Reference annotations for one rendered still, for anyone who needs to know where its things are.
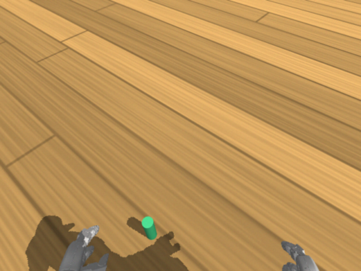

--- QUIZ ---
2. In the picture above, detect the right robot hand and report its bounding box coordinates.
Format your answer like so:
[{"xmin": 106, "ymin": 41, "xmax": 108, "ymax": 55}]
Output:
[{"xmin": 281, "ymin": 241, "xmax": 319, "ymax": 271}]

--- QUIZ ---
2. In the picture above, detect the can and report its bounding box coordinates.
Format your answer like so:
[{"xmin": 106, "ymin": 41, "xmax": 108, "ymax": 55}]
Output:
[{"xmin": 142, "ymin": 216, "xmax": 157, "ymax": 240}]

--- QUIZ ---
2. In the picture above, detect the left robot hand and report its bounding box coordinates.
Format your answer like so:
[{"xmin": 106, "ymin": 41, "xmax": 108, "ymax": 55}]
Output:
[{"xmin": 59, "ymin": 225, "xmax": 109, "ymax": 271}]

